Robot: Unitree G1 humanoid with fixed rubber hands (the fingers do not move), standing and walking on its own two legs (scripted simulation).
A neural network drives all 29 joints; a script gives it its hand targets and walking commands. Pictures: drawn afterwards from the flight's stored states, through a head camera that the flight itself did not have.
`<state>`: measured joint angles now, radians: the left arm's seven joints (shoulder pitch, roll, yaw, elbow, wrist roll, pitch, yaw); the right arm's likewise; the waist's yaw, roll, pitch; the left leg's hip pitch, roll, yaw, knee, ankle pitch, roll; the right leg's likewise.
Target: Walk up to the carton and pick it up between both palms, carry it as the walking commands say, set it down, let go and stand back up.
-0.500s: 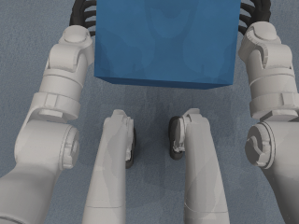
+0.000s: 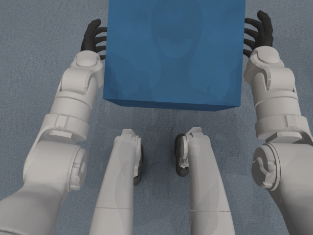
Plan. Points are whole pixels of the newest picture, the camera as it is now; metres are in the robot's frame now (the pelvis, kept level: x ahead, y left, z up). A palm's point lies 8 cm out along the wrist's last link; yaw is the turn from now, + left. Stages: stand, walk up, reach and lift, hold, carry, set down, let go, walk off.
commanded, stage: reach and lift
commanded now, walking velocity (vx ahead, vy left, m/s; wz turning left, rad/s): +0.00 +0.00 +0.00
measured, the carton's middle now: (171, 60) +0.51 -0.02 -0.13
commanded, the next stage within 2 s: none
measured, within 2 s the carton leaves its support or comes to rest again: neither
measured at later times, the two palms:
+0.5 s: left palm (65, 34) +0.47 +0.16 +0.06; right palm (305, 35) +0.47 -0.20 +0.08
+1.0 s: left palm (30, 6) +0.47 +0.17 +0.13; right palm out of the picture +0.46 -0.21 +0.14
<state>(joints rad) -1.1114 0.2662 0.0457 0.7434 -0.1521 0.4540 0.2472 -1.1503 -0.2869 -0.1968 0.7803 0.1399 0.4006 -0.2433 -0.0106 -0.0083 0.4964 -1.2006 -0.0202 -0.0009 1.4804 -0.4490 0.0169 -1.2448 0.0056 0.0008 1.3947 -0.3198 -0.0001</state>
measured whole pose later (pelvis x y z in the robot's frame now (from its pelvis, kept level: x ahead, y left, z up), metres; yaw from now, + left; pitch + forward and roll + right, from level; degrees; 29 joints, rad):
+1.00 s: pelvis +0.14 +0.00 +0.15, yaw +0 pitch +17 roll +0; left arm -0.41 -0.04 0.28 0.61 0.14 0.45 0.09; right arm -0.42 -0.01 -0.43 0.64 -0.15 0.40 0.03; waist -0.01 -0.01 -0.23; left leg -0.68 -0.02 -0.01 0.69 -0.30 0.02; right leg -0.72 0.01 0.01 0.63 -0.20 0.00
